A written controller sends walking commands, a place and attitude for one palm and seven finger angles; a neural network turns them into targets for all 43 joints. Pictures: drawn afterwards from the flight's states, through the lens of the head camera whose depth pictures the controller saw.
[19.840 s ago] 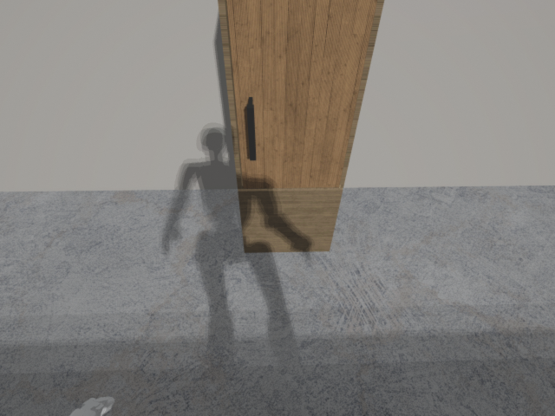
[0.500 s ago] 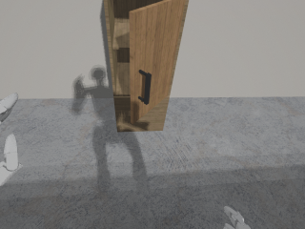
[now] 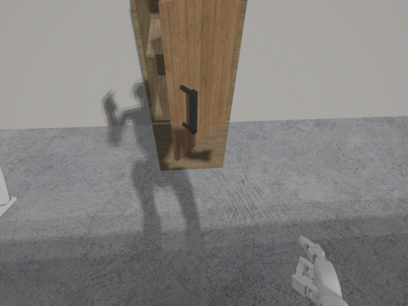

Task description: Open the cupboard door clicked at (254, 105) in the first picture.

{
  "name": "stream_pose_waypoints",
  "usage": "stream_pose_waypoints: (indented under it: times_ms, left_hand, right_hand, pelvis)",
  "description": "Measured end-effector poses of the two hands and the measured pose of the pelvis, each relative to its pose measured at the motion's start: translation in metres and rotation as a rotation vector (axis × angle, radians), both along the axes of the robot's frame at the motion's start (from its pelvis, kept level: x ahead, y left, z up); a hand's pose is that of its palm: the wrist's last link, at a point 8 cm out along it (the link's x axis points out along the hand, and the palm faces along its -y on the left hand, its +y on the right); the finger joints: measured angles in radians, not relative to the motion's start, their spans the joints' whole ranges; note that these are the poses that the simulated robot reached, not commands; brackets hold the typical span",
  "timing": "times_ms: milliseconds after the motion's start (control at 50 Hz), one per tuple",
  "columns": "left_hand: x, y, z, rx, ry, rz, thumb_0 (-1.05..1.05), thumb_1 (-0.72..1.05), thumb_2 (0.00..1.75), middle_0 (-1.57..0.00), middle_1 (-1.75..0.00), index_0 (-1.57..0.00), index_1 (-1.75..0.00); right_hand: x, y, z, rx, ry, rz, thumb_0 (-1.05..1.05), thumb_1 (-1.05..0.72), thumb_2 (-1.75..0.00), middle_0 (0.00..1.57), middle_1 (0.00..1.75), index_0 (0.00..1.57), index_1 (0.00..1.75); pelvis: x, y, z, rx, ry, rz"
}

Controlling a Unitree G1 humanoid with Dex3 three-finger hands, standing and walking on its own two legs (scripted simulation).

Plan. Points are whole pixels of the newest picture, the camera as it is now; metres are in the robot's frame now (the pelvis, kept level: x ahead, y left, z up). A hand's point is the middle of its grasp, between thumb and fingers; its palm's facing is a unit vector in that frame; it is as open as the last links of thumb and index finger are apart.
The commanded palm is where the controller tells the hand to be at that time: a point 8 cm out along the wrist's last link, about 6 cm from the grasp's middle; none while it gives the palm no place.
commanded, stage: stop stepping back and stand still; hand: left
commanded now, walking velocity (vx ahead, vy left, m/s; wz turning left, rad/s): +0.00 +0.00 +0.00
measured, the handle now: (188, 110) +0.71 +0.09 -0.07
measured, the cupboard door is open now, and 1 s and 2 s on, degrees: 45 45 45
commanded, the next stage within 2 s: let the arm hang, fingers relaxed in 0.02 s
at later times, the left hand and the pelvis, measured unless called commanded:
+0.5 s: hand out of the picture +0.03 +0.19 -0.17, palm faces +0.04 -0.98 -0.17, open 7.0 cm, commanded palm none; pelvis +0.01 +0.01 +0.01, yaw +2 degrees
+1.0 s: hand out of the picture -0.03 +0.21 -0.16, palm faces +0.01 -0.98 -0.19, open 7.4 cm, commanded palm none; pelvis -0.01 +0.04 +0.02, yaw +0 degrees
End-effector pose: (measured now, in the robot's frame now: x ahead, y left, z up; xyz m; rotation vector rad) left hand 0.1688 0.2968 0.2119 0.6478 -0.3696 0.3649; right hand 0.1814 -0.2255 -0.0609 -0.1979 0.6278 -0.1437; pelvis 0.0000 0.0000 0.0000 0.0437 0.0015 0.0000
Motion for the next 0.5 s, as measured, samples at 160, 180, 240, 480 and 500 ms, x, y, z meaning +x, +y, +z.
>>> stream_pose_waypoints:
  times_ms: [160,180,240,480,500]
  left_hand:
    - [0.004,-0.003,-0.048,-0.073,0.275,0.051,0.01,0.89,0.9,-0.21,-0.3,-0.2,-0.31]
    - [0.007,0.0,-0.075,-0.117,0.383,0.064,0.01,0.89,0.9,-0.21,-0.3,-0.2,-0.31]
    - [0.004,0.0,-0.174,-0.294,0.75,0.13,0.01,0.9,0.9,-0.2,-0.3,-0.2,-0.3]
    - [-0.137,-0.056,-0.356,-0.72,1.535,0.271,-0.01,0.99,0.9,-0.21,-0.3,-0.2,-0.3]
    - [-0.147,-0.054,-0.356,-0.723,1.563,0.284,-0.01,0.98,0.9,-0.21,-0.3,-0.2,-0.3]
  right_hand:
    - [-0.008,0.006,-0.027,0.066,0.113,0.072,0.01,-0.9,-0.9,0.21,0.3,0.2,0.3]
    - [-0.011,0.002,-0.036,0.064,0.153,0.083,0.01,-0.9,-0.9,0.21,0.3,0.2,0.3]
    - [-0.024,-0.008,-0.058,0.056,0.256,0.062,0.01,-0.9,-0.9,0.21,0.3,0.2,0.3]
    - [-0.121,-0.023,-0.047,-0.079,0.63,-0.055,0.01,-0.91,-0.9,0.2,0.3,0.2,0.3]
    - [-0.128,-0.022,-0.048,-0.08,0.653,-0.06,0.01,-0.91,-0.9,0.2,0.3,0.2,0.3]
  pelvis:
    - [0.005,-0.003,0.003,-0.04,0.039,0.014]
    - [0.006,-0.001,0.002,-0.039,0.041,0.015]
    - [0.009,0.005,-0.004,-0.037,0.04,0.024]
    - [0.009,0.007,0.005,-0.043,-0.012,0.035]
    - [0.008,0.008,0.006,-0.048,-0.013,0.035]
